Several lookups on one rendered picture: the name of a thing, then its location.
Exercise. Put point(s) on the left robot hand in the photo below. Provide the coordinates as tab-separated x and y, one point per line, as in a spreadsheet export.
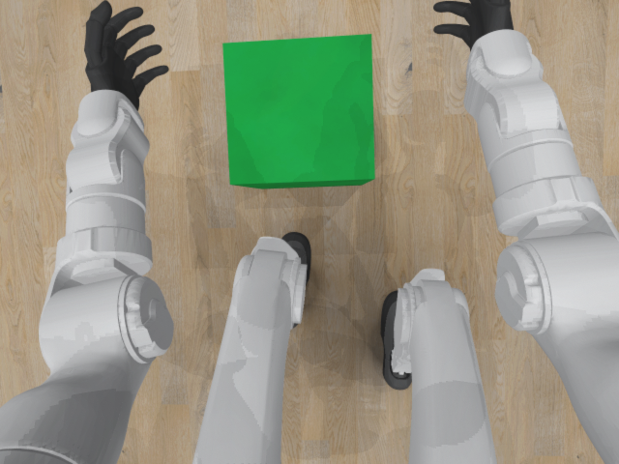
106	68

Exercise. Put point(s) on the robot right thigh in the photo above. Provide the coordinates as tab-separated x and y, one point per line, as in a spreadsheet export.
449	420

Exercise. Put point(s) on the robot right upper arm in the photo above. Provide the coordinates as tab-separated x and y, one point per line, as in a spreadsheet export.
564	290

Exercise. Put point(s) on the robot thigh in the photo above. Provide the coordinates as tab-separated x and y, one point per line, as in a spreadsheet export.
449	420
243	415

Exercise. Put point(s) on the robot left upper arm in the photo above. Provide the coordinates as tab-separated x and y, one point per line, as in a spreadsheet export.
99	340

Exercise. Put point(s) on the right robot hand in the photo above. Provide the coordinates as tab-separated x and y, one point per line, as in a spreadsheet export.
483	17

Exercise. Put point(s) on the left robot forearm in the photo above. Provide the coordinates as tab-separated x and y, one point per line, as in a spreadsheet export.
105	197

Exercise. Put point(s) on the right robot forearm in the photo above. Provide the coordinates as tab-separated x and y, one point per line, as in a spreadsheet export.
529	154

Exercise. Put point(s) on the robot left thigh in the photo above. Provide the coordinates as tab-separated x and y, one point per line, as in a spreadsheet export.
243	415

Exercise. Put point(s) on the carton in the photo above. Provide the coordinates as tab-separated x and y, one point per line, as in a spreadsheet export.
299	112

